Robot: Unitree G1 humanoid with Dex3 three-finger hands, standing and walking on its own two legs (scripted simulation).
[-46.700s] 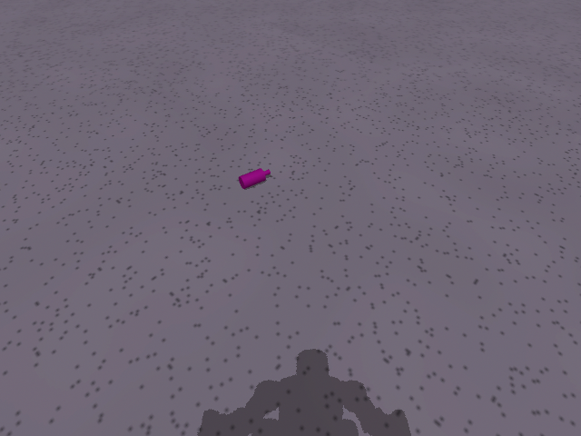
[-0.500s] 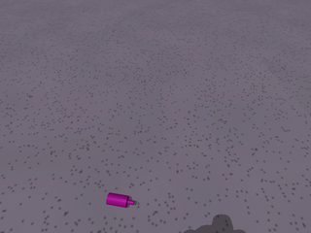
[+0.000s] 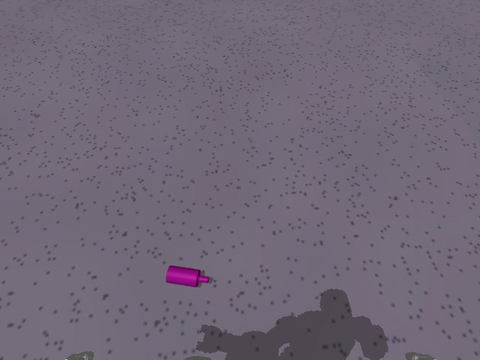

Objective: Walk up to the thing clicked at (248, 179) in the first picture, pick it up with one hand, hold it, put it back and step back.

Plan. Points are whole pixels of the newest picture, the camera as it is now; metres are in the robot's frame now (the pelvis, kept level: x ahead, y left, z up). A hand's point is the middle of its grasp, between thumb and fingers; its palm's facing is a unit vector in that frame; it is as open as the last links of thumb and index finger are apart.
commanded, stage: step back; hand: left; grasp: from above
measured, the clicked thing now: (188, 277) +0.48 +0.23 -0.74
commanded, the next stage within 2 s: none
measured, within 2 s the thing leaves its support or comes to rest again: neither
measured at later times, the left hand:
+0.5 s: hand out of the picture +0.04 +0.28 -0.17, palm faces -0.09 -0.92 -0.39, open 7.4 cm
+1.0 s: hand out of the picture -0.08 +0.31 -0.16, palm faces +0.01 -0.94 -0.34, open 7.4 cm
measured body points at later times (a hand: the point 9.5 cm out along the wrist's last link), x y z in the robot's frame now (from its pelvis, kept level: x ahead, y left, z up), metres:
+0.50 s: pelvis -0.08 +0.02 -0.02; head -0.01 +0.01 +0.42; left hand +0.04 +0.32 -0.14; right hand +0.01 -0.29 -0.15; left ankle -0.02 +0.12 -0.74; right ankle -0.10 -0.10 -0.74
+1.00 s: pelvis -0.21 +0.05 +0.00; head -0.15 +0.08 +0.44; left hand -0.09 +0.36 -0.14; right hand -0.12 -0.26 -0.11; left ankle -0.18 +0.15 -0.74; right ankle -0.21 -0.10 -0.65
